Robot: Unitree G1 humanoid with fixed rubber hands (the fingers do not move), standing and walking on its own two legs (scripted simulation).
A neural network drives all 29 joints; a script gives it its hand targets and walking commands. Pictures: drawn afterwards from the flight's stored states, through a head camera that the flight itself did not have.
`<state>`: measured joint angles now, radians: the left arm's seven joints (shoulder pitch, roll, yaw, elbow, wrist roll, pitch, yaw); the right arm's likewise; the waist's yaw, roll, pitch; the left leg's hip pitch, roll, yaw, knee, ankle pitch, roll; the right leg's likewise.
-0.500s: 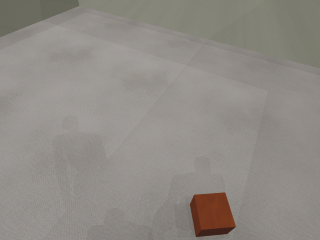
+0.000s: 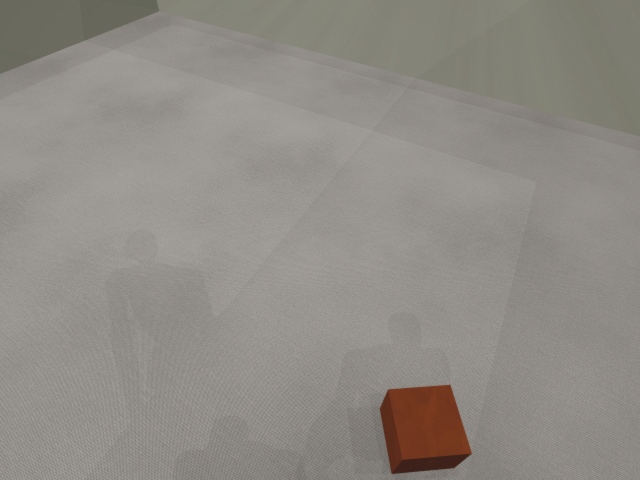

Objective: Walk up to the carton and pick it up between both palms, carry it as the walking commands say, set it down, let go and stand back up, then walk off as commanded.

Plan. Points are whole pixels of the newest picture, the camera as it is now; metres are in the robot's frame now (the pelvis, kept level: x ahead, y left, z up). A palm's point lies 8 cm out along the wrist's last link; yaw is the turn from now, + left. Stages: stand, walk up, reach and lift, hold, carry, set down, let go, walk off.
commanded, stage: stand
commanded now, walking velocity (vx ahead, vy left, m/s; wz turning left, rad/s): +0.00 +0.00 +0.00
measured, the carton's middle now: (421, 428) +0.40 -0.32 -0.70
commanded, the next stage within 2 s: walk off in 0.26 s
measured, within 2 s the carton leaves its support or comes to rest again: neither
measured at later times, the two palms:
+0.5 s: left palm out of the picture -0.06 +0.19 -0.15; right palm out of the picture -0.05 -0.20 -0.14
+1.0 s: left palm out of the picture -0.08 +0.18 -0.13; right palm out of the picture -0.05 -0.32 -0.16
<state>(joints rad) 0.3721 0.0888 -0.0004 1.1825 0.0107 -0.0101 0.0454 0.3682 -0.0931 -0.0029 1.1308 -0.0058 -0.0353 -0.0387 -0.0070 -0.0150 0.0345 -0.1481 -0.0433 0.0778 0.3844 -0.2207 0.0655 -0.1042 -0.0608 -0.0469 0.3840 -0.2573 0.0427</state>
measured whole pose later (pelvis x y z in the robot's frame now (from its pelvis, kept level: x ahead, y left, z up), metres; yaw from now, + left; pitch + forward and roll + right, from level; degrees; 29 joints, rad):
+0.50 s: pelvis +0.00 +0.00 +0.00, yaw +0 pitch -1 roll +0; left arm 0.37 0.09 0.00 1.18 0.01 -0.01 0.05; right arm 0.36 -0.09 0.00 1.13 -0.01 -0.04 -0.04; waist -0.01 -0.02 0.04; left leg -0.15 -0.04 0.08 0.39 -0.22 0.06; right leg -0.11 -0.06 -0.05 0.39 -0.26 0.04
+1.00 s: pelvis -0.11 -0.06 -0.01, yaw +0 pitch +0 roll +2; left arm 0.27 0.16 0.05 0.96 0.03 0.04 0.05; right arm 0.18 -0.23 -0.08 0.97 -0.02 0.08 -0.05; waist -0.01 0.04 0.05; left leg -0.56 -0.05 -0.06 1.22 -0.46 -0.01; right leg -0.29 -0.04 -0.12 0.55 -0.27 -0.05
